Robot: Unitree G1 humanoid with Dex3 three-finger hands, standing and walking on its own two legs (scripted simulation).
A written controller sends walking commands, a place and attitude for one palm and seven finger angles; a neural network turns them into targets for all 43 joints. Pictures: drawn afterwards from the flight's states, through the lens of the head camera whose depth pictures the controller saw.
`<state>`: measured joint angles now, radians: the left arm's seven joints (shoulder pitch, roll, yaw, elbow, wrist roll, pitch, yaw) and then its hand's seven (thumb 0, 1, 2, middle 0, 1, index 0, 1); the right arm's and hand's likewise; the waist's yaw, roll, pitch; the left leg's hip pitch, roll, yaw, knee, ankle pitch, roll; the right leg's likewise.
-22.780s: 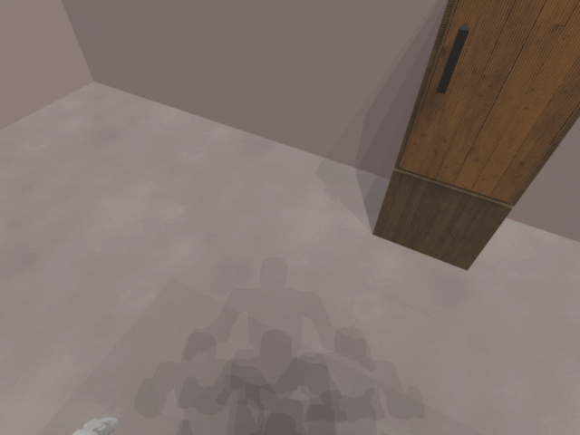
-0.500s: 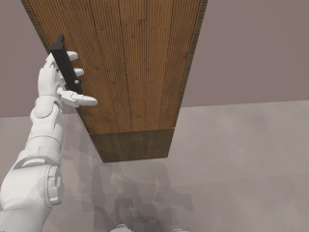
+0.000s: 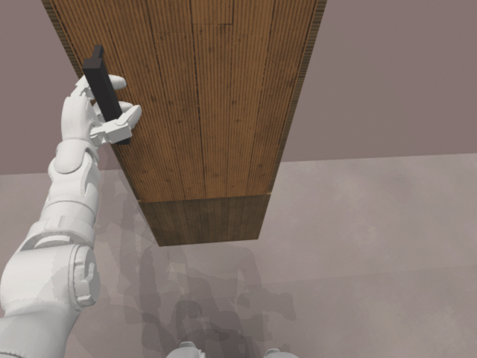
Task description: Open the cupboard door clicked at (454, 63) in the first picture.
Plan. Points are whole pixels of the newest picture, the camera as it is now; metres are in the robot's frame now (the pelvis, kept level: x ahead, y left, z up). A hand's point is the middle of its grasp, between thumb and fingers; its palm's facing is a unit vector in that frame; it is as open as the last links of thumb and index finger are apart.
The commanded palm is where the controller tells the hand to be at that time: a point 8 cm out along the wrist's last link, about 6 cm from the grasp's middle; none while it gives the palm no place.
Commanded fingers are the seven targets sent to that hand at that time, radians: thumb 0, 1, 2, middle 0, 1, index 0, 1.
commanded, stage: close the thumb around the handle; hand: left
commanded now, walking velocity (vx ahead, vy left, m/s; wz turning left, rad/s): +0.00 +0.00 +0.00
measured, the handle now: (111, 98) +0.53 +0.20 +0.11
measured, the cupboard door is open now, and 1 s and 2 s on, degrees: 1 26 43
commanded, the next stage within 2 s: pull the door open along its arc in 0.20 s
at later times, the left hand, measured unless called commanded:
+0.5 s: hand (123, 120) +0.48 +0.18 +0.11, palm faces +0.07 -1.00 +0.01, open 5.8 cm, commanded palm +0.43 +0.22 +0.11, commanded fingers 0.00 0.90 0.90 -0.40 -1.35 -0.40 -1.35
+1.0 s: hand (152, 186) +0.35 +0.11 +0.12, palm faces +0.30 -0.95 +0.09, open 6.4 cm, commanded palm +0.29 +0.17 +0.11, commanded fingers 0.00 0.90 0.90 -0.40 -1.35 -0.40 -1.35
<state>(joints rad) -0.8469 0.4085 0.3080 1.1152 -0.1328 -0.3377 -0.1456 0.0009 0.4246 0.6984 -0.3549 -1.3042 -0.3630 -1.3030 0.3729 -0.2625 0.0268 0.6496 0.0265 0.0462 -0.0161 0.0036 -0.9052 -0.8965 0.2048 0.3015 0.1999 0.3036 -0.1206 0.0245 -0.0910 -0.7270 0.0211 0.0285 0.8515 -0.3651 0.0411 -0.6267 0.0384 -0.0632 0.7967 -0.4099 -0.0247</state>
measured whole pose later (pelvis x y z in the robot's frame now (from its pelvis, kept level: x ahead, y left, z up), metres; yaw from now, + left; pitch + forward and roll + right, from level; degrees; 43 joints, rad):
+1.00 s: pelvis +0.01 -0.01 +0.02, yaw +0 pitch +6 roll +0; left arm -0.09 0.01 0.04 0.15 -0.11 -0.09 0.31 0.03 0.64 0.73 -0.33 -1.35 -0.36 -1.30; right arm 0.20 -0.21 0.02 0.53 0.00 0.03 0.02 0.01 -0.91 -0.90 0.20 0.30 0.20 0.30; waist -0.02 0.03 -0.10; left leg -0.48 0.01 0.05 0.73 -0.34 0.02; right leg -0.41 0.04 -0.04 0.71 -0.40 -0.04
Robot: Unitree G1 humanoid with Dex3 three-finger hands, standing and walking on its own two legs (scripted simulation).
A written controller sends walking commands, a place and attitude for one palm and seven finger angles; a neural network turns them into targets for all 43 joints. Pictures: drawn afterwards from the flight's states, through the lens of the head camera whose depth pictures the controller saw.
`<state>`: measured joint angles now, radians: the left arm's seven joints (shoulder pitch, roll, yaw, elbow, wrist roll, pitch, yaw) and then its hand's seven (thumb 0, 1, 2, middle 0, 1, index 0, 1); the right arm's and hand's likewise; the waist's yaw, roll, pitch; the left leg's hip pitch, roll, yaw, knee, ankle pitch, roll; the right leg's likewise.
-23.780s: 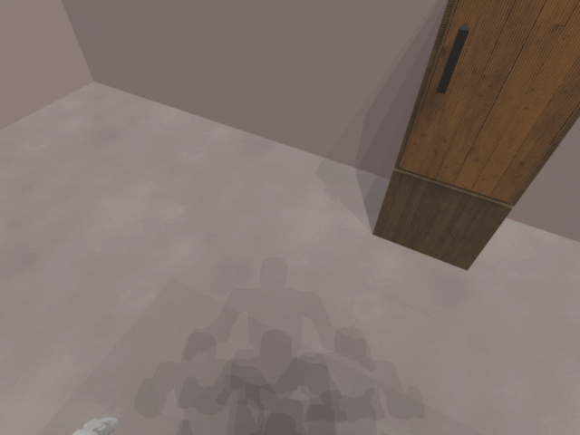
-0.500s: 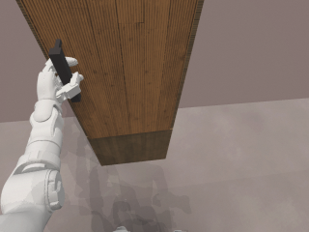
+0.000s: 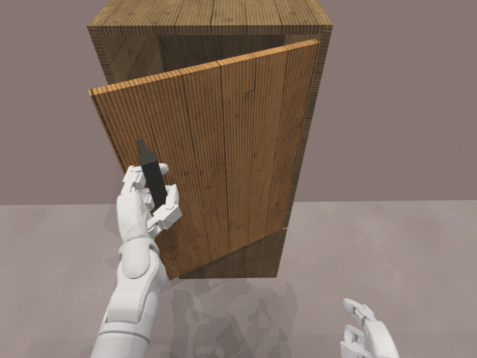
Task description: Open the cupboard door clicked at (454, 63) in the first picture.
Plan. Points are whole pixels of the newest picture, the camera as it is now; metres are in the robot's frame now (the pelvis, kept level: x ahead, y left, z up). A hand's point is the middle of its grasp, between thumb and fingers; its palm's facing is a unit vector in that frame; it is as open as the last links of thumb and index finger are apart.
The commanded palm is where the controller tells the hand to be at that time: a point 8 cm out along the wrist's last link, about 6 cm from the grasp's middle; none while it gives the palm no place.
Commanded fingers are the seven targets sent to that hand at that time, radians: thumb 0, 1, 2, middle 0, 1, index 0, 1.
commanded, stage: pull the door open along its arc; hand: left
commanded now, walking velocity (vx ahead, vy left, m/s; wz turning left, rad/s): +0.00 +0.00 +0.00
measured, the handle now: (155, 185) +0.38 +0.17 +0.10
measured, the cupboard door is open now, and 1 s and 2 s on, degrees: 26 43 46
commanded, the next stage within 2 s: open thumb and fingers to let go in 0.42 s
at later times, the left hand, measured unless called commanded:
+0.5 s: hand (219, 248) +0.26 +0.04 +0.10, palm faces +0.34 -0.94 -0.02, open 6.3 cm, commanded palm +0.22 +0.09 +0.10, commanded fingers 0.00 0.90 0.90 -0.40 -1.35 -0.40 -1.35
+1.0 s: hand (208, 243) +0.27 +0.06 +0.10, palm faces +0.39 -0.92 -0.01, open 11.7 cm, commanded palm +0.23 +0.09 +0.10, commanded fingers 0.00 -0.50 0.30 -0.28 -1.05 -0.28 -1.05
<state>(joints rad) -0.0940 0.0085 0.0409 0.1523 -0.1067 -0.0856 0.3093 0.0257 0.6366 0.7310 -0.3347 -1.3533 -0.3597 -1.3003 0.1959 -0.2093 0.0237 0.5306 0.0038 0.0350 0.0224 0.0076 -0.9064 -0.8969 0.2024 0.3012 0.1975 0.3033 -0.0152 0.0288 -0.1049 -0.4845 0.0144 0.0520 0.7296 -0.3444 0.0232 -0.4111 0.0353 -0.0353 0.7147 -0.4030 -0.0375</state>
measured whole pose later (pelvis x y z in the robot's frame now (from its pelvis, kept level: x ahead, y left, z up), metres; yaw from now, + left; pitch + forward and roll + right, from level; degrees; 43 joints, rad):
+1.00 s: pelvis +0.00 -0.03 +0.00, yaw +4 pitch +1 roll +0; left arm 0.17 -0.07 -0.28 -0.10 0.04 0.02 0.55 0.00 -0.18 0.44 -0.32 -1.24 -0.37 -1.24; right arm 0.15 -0.18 0.03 0.56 -0.03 0.09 0.01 0.01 -0.91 -0.90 0.20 0.30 0.20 0.30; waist 0.00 0.05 -0.06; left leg -0.40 0.00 -0.02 0.72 -0.34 -0.01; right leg -0.31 0.03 -0.11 0.70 -0.43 -0.07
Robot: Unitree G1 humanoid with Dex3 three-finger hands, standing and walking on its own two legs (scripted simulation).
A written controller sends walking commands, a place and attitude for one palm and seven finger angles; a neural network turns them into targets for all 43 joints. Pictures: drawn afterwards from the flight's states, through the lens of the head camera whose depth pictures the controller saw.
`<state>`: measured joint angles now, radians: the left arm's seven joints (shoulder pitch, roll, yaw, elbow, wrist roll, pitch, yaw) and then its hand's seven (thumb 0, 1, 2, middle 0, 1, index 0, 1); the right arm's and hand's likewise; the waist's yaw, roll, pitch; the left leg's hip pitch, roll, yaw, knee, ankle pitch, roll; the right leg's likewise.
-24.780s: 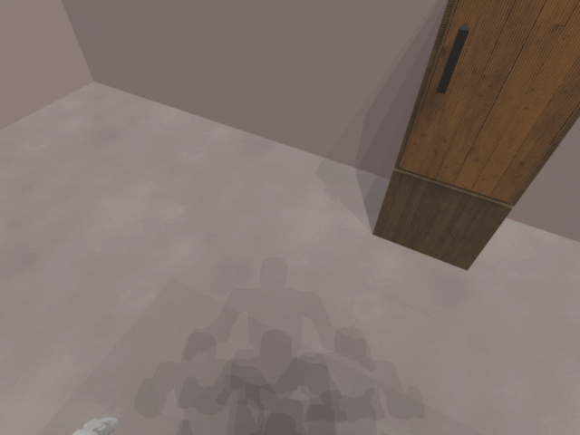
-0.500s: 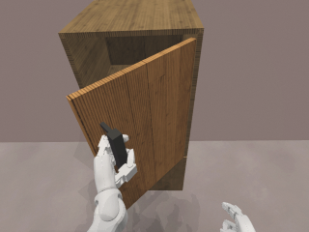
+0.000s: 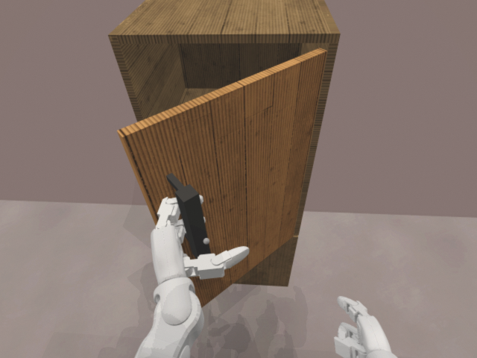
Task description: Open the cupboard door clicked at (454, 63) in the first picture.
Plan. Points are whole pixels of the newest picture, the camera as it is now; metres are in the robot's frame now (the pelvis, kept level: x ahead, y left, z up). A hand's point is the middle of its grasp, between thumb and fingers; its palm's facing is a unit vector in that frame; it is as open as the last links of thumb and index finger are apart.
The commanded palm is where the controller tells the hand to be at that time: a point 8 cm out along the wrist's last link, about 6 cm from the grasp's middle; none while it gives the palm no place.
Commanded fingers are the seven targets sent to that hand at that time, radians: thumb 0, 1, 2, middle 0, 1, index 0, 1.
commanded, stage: open thumb and fingers to let go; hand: left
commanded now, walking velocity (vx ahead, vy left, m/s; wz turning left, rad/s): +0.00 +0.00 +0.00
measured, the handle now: (188, 219) +0.32 +0.11 +0.10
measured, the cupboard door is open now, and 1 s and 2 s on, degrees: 43 46 46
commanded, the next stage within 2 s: slide the hand sideways off the handle in 0.34 s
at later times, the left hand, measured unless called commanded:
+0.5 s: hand (205, 242) +0.27 +0.07 +0.09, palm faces +0.24 -0.97 -0.02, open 15.0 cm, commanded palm +0.23 +0.10 +0.09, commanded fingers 0.00 -0.50 0.30 -0.15 -0.30 -0.15 -0.30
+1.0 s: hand (197, 275) +0.22 +0.07 +0.10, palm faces -0.08 -1.00 +0.02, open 16.2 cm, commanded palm +0.19 +0.14 +0.09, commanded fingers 0.00 -0.50 0.30 -0.15 -0.30 -0.15 -0.30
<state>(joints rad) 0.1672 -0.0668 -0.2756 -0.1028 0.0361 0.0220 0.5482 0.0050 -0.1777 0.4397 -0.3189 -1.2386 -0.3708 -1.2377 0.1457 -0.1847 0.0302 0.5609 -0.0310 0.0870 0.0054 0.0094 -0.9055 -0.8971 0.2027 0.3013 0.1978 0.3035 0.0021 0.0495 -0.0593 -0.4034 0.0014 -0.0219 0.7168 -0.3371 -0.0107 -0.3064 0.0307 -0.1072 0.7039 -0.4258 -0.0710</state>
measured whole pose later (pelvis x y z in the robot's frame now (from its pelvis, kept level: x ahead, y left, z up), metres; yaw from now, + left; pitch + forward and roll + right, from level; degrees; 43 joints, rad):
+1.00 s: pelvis -0.02 +0.03 +0.00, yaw -3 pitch +0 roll +0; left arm 0.31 0.05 -0.28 -0.21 -0.03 -0.09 0.17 -0.01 -0.50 0.30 -0.18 -0.32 -0.18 -0.32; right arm 0.22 -0.20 0.06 0.47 0.01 0.05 0.02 0.01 -0.90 -0.90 0.20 0.30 0.20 0.30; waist -0.01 0.03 -0.04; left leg -0.41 0.00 0.03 0.74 -0.33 0.03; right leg -0.33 0.02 -0.05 0.73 -0.40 -0.04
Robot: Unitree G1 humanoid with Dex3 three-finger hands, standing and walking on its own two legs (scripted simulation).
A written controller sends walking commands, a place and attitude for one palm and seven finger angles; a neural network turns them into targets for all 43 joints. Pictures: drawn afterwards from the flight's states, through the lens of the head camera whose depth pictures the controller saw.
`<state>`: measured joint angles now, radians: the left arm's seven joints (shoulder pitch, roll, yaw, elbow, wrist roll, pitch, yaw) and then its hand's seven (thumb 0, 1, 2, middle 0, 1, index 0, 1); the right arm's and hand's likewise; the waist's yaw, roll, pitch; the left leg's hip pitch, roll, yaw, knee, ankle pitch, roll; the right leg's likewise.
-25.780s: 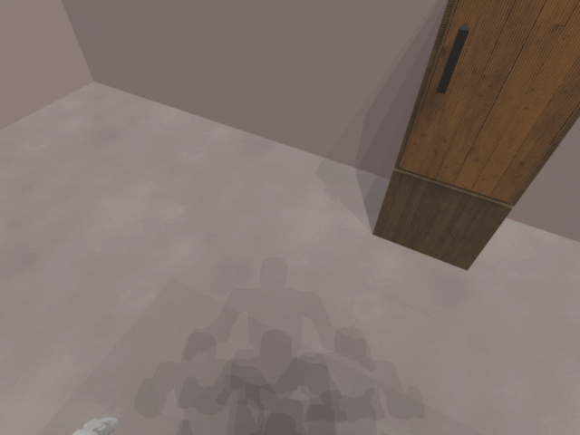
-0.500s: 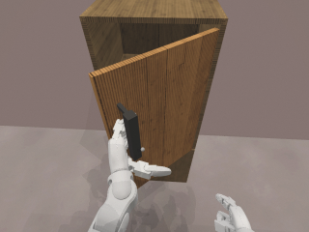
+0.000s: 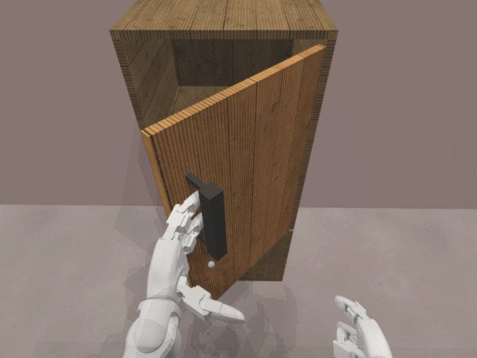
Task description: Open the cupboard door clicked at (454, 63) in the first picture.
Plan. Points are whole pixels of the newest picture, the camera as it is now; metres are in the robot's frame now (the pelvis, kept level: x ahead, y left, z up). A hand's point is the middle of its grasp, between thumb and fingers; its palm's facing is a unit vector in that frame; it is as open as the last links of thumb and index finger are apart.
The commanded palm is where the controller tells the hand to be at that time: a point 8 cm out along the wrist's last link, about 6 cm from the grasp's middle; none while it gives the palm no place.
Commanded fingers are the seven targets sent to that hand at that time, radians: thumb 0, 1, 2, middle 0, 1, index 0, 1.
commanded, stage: slide the hand sideways off the handle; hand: left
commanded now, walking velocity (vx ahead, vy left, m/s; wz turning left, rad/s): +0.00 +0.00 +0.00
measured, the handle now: (205, 218) +0.32 +0.08 +0.10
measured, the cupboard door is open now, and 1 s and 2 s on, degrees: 46 46 46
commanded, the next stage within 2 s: draw the hand back to the body in 0.64 s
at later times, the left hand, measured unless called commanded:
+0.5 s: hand (166, 297) +0.19 +0.11 +0.10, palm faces +0.07 -1.00 -0.01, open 16.1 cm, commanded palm +0.15 +0.16 +0.10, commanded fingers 0.00 -0.50 0.30 -0.15 -0.30 -0.15 -0.30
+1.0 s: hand (133, 295) +0.18 +0.15 +0.11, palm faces +0.03 -1.00 -0.05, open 16.3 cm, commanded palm +0.14 +0.20 +0.12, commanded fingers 0.00 -0.50 0.30 -0.15 -0.30 -0.15 -0.30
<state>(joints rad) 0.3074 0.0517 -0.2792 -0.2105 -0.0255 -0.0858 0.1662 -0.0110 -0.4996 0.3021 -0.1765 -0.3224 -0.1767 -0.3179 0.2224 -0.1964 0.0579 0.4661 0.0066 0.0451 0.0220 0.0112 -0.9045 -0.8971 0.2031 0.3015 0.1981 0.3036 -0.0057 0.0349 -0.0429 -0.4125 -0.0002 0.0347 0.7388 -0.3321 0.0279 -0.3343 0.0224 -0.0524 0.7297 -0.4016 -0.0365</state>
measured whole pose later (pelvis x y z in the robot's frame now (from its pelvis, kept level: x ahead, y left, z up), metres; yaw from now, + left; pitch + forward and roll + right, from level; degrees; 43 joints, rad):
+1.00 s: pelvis +0.01 +0.00 -0.01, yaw +1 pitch +4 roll -2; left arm 0.62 0.20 0.01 -0.47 -0.22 -0.14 -0.09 -0.01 -0.50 0.30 -0.15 -0.31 -0.16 -0.30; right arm 0.29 -0.21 0.05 0.45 0.05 -0.12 -0.05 0.01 -0.90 -0.90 0.20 0.30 0.20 0.30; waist 0.02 0.07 -0.10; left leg -0.54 0.00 0.01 0.87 -0.39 0.03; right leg -0.43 0.03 -0.08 0.82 -0.45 -0.03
